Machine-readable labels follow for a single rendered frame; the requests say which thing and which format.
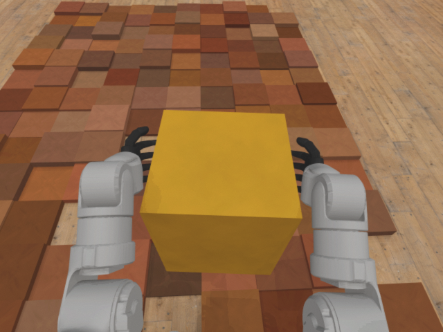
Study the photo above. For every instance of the right robot forearm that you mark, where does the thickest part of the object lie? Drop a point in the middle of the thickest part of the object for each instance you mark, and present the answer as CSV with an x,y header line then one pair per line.
x,y
341,253

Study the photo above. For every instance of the right robot upper arm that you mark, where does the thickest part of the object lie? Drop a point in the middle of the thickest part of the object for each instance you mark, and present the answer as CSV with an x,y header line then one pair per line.
x,y
342,312

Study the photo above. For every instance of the left robot upper arm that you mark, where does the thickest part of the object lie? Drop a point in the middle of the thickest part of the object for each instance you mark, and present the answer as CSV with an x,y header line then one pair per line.
x,y
103,305

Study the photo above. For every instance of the carton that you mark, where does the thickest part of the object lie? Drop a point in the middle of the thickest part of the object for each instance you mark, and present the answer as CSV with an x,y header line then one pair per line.
x,y
221,194

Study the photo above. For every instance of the left robot hand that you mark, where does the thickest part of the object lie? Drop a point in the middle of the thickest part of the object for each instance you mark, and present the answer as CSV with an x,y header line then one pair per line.
x,y
134,147

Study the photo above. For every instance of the right robot hand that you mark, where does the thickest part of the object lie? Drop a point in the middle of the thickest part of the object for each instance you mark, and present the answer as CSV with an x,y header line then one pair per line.
x,y
312,157

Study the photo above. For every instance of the left robot forearm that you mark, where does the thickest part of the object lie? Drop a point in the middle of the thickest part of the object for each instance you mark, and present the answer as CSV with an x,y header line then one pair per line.
x,y
104,232

